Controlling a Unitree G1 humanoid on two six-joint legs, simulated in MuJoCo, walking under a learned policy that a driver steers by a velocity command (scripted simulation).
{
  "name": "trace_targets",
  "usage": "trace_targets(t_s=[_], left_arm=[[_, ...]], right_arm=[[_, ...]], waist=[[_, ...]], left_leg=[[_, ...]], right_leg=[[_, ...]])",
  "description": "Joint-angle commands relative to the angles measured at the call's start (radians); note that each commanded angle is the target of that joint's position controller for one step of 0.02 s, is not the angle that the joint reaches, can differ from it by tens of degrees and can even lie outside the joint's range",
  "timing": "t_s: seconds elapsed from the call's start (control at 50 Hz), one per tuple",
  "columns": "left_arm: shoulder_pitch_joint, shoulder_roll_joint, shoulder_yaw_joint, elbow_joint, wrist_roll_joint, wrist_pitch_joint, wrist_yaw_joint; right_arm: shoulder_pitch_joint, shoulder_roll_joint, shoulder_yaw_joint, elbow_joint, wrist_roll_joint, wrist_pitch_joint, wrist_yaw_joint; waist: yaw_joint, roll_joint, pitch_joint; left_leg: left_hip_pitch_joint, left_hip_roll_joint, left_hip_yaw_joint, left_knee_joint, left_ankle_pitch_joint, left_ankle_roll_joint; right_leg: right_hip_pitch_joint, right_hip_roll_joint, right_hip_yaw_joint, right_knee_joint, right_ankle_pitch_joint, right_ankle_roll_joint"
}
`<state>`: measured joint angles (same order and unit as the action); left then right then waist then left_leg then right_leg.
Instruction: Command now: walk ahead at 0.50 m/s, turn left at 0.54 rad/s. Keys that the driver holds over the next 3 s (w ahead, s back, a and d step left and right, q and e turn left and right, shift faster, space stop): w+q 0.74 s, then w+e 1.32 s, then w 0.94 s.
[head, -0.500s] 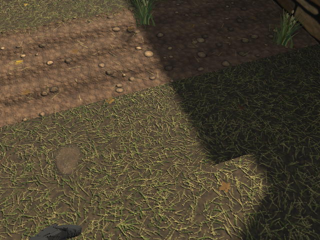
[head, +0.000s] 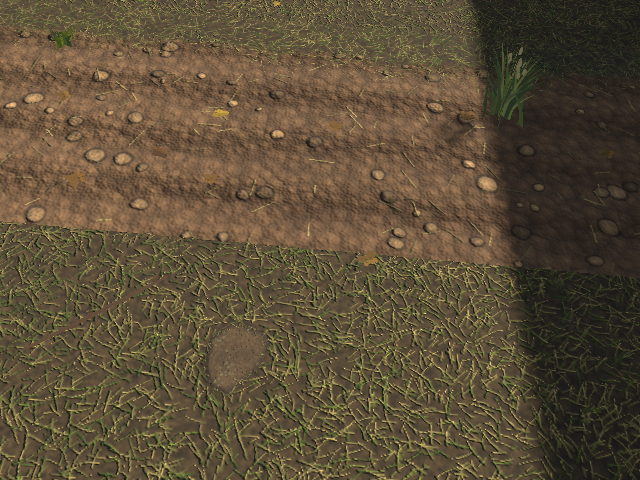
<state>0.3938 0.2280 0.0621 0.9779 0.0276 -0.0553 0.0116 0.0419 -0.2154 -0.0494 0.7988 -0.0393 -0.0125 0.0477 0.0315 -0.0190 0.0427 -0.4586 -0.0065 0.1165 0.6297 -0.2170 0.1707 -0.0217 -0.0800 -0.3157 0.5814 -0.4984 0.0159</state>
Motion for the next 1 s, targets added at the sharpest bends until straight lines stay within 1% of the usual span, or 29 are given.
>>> trace_targets(t_s=[0.02,0.04,0.06,0.1,0.14,0.2,0.26,0.3,0.34,0.4,0.44,0.46,0.48,0.5,0.52,0.54,0.56,0.58,0.6,0.64,0.72,0.76,0.78,0.8,0.84,0.88,0.92,0.96,1.0], left_arm=[[0.04,0.058,0.004,-0.137,-0.008,0.006,-0.015],[-0.111,0.139,0.022,-0.186,-0.001,0.0,-0.022],[-0.195,0.133,0.016,-0.217,-0.012,-0.013,-0.026],[-0.151,0.121,0.016,-0.191,-0.011,-0.02,-0.018],[-0.093,0.102,0.012,-0.176,0.013,0.019,-0.018],[-0.142,0.095,0.013,-0.196,0.012,0.052,-0.019],[-0.302,0.093,0.008,-0.253,0.009,0.048,-0.024],[-0.323,0.07,-0.006,-0.262,0.015,0.046,-0.026],[-0.289,0.107,0.002,-0.24,0.01,0.036,-0.027],[-0.326,0.15,0.006,-0.259,0.022,0.013,-0.036],[-0.222,0.16,0.009,-0.238,0.022,0.003,-0.039],[-0.175,0.15,0.007,-0.235,0.004,0.002,-0.037],[-0.061,0.155,0.015,-0.213,0.004,-0.003,-0.031],[0.101,0.211,0.033,-0.189,0.017,-0.016,-0.019],[0.109,0.256,0.029,-0.207,0.01,-0.02,-0.011],[0.065,0.294,0.038,-0.218,-0.009,-0.025,-0.008],[-0.034,0.209,0.024,-0.239,-0.005,-0.034,-0.007],[-0.08,0.163,0.014,-0.252,-0.004,-0.038,-0.021],[-0.083,0.155,0.011,-0.244,-0.001,-0.042,-0.029],[-0.053,0.163,0.012,-0.211,-0.017,-0.052,-0.027],[0.053,0.168,0.015,-0.154,-0.013,-0.036,-0.011],[0.134,0.147,0.006,-0.131,0.001,-0.038,-0.007],[0.21,0.11,-0.004,-0.09,0.008,-0.049,-0.002],[0.24,0.114,-0.006,-0.074,0.014,-0.055,-0.001],[0.201,0.126,-0.007,-0.07,0.008,-0.08,-0.007],[0.098,0.127,-0.011,-0.08,-0.003,-0.083,-0.017],[0.065,0.138,-0.01,-0.076,-0.012,-0.069,-0.014],[0.119,0.127,-0.016,-0.052,-0.002,-0.048,-0.003],[0.186,0.132,-0.014,-0.005,0.02,-0.011,0.019]], right_arm=[[0.371,-0.268,-0.08,0.045,-0.007,-0.015,-0.029],[0.431,-0.288,-0.083,0.041,0.027,0.003,-0.035],[0.398,-0.266,-0.075,0.061,0.024,0.013,-0.05],[0.294,-0.181,-0.052,0.057,0.029,0.007,-0.06],[0.235,-0.151,-0.04,0.041,0.037,-0.016,-0.06],[0.266,-0.191,-0.051,0.042,0.046,-0.039,-0.052],[0.311,-0.209,-0.055,0.045,0.051,-0.04,-0.05],[0.329,-0.208,-0.058,0.044,0.045,-0.04,-0.044],[0.327,-0.212,-0.059,0.028,0.019,-0.043,-0.046],[0.348,-0.207,-0.058,0.009,0.014,-0.033,-0.056],[0.288,-0.209,-0.06,-0.029,0.007,-0.029,-0.057],[0.26,-0.229,-0.062,-0.045,0.015,-0.025,-0.054],[0.247,-0.23,-0.064,-0.042,0.016,-0.027,-0.052],[0.221,-0.193,-0.055,-0.061,0.034,-0.032,-0.055],[0.324,-0.032,-0.02,-0.076,0.015,-0.039,-0.058],[0.382,-0.087,-0.022,-0.113,0.035,-0.052,-0.057],[0.319,-0.16,-0.037,-0.075,0.023,-0.035,-0.066],[0.266,-0.198,-0.049,-0.062,0.013,-0.02,-0.054],[0.245,-0.199,-0.054,-0.063,0.018,-0.005,-0.041],[0.195,-0.166,-0.046,-0.088,0.01,0.018,-0.01],[0.057,-0.111,-0.019,-0.132,-0.002,0.031,0.01],[0.067,-0.114,-0.023,-0.107,-0.01,0.029,0.002],[0.002,-0.098,-0.021,-0.117,-0.006,0.015,-0.004],[-0.055,-0.101,-0.02,-0.129,-0.007,0.005,-0.007],[-0.222,-0.116,-0.013,-0.172,-0.002,-0.019,-0.009],[-0.165,-0.074,0.004,-0.139,-0.002,-0.031,0.022],[-0.064,-0.08,0.006,-0.07,0.004,-0.023,0.035],[-0.084,-0.108,0.004,-0.046,-0.008,-0.023,0.014],[0.012,-0.117,0.003,0.007,-0.025,-0.04,-0.02]], waist=[[-0.127,0.296,-0.257],[-0.188,0.204,-0.285],[-0.174,0.139,-0.131],[-0.072,0.021,-0.027],[-0.006,0.044,-0.043],[0.005,0.043,-0.044],[-0.034,0.054,0.0],[-0.049,0.093,-0.028],[-0.049,0.113,-0.079],[-0.066,0.072,-0.041],[-0.01,0.092,-0.05],[0.019,0.089,-0.031],[0.086,0.078,-0.047],[0.167,-0.028,-0.127],[0.059,-0.221,-0.159],[-0.01,-0.331,-0.164],[-0.034,-0.099,0.003],[-0.031,0.04,0.05],[-0.041,0.041,0.061],[-0.046,-0.048,0.063],[0.0,-0.054,0.013],[0.025,-0.046,-0.021],[0.054,-0.07,0.011],[0.067,-0.073,0.042],[0.064,-0.042,0.118],[0.013,-0.007,0.089],[-0.018,-0.004,0.063],[0.017,0.031,0.102],[0.004,0.041,0.06]], left_leg=[[0.703,0.313,-0.628,-0.231,-0.141,0.215],[0.778,0.368,-0.908,-0.385,-0.151,0.258],[0.723,0.359,-0.742,-0.363,-0.07,0.233],[0.467,0.265,-0.529,-0.351,0.207,0.149],[0.337,0.189,-0.421,-0.371,0.325,0.115],[0.289,0.139,-0.371,-0.396,0.374,0.111],[0.255,0.101,-0.361,-0.421,0.322,0.078],[0.247,0.087,-0.345,-0.383,0.422,0.064],[0.282,0.121,-0.375,-0.329,0.486,0.067],[0.375,0.156,-0.456,-0.25,0.484,0.1],[0.352,0.148,-0.478,-0.158,0.563,0.084],[0.271,0.093,-0.454,-0.124,0.573,0.058],[0.224,0.056,-0.454,0.034,0.601,0.037],[0.118,-0.013,-0.396,0.336,0.479,0.002],[-0.081,-0.123,-0.319,0.657,-0.344,-0.028],[-0.263,-0.142,-0.261,0.738,-0.335,-0.042],[-0.348,-0.065,-0.266,0.78,-0.228,-0.057],[-0.313,-0.027,-0.271,0.739,-0.16,-0.068],[-0.272,-0.003,-0.258,0.706,-0.132,-0.082],[-0.232,0.033,-0.224,0.581,-0.051,-0.096],[-0.272,0.013,-0.126,0.419,0.063,-0.107],[-0.367,0.015,-0.135,0.476,0.191,-0.071],[-0.476,0.024,-0.211,0.434,0.218,-0.062],[-0.535,0.014,-0.229,0.392,0.216,-0.06],[-0.416,-0.005,-0.157,0.111,0.416,-0.086],[-0.034,0.022,-0.076,-0.049,0.74,-0.074],[0.15,0.039,-0.081,-0.088,0.841,-0.074],[0.105,0.058,-0.087,-0.181,0.739,-0.105],[0.15,0.08,-0.101,-0.329,0.696,-0.107]], right_leg=[[-0.56,-0.009,0.049,0.724,0.1,-0.015],[-0.775,0.095,0.266,0.837,-0.051,0.003],[-0.888,0.026,0.322,0.825,0.017,-0.013],[-0.737,-0.035,0.33,0.657,0.131,-0.016],[-0.584,-0.04,0.334,0.557,0.156,0.002],[-0.556,-0.014,0.317,0.445,0.245,0.022],[-0.551,0.017,0.308,0.246,0.4,0.034],[-0.492,0.05,0.289,0.231,0.473,0.026],[-0.462,0.054,0.304,0.347,0.558,0.004],[-0.562,0.043,0.343,0.341,0.422,-0.02],[-0.446,0.059,0.359,0.27,0.309,-0.039],[-0.309,0.123,0.3,0.11,0.097,-0.028],[-0.147,0.143,0.273,0.035,0.129,-0.023],[0.047,0.027,0.419,-0.093,0.106,-0.052],[0.163,-0.271,0.746,-0.105,0.204,-0.093],[0.157,-0.363,1.176,-0.344,0.31,-0.176],[0.053,-0.362,1.072,-0.318,0.356,-0.219],[-0.037,-0.311,0.877,-0.276,0.452,-0.231],[-0.086,-0.253,0.718,-0.276,0.557,-0.216],[-0.11,-0.16,0.524,-0.312,0.629,-0.169],[0.021,-0.125,0.341,-0.334,0.845,-0.159],[0.142,-0.136,0.307,-0.252,0.853,-0.167],[0.216,-0.14,0.342,-0.248,0.719,-0.154],[0.24,-0.15,0.365,-0.249,0.663,-0.161],[0.086,-0.076,0.326,-0.307,0.449,-0.153],[-0.189,-0.046,0.304,-0.303,0.296,-0.151],[-0.245,-0.042,0.306,-0.202,0.249,-0.153],[-0.125,-0.037,0.343,-0.062,0.25,-0.158],[0.02,-0.005,0.359,0.231,0.391,-0.171]])
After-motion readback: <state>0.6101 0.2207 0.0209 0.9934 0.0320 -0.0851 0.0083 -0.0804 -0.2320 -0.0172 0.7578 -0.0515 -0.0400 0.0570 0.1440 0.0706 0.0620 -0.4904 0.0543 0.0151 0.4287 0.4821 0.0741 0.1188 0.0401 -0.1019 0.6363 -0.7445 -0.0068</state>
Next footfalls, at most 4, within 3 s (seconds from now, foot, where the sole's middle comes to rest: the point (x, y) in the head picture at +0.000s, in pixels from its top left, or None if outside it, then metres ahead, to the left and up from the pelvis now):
0.50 right None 0.35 -0.07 -0.75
1.04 left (206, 433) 0.61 0.28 -0.91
1.48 right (264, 327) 0.91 0.17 -0.91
2.06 left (220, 233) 1.22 0.33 -0.91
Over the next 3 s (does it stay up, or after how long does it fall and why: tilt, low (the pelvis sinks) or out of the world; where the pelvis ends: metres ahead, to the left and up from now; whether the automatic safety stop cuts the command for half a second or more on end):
stays up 1.49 0.11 -0.13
